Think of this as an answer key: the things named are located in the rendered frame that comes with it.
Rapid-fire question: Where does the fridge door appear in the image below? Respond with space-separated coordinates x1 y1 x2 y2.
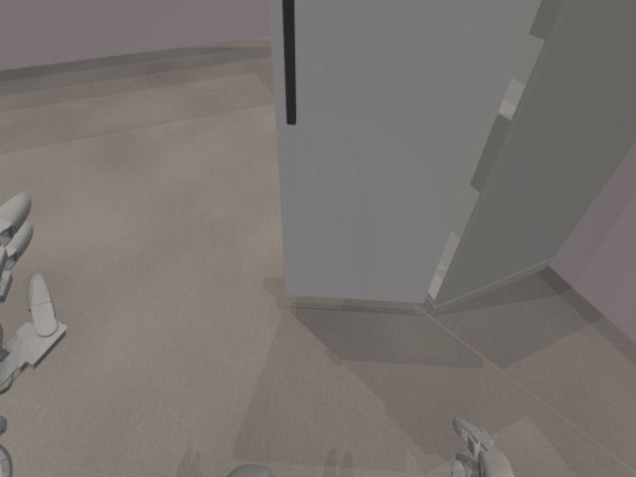
268 0 542 303

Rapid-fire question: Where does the robot left hand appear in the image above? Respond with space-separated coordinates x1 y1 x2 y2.
0 192 67 395

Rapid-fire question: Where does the robot right hand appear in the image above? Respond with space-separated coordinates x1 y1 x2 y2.
451 417 515 477

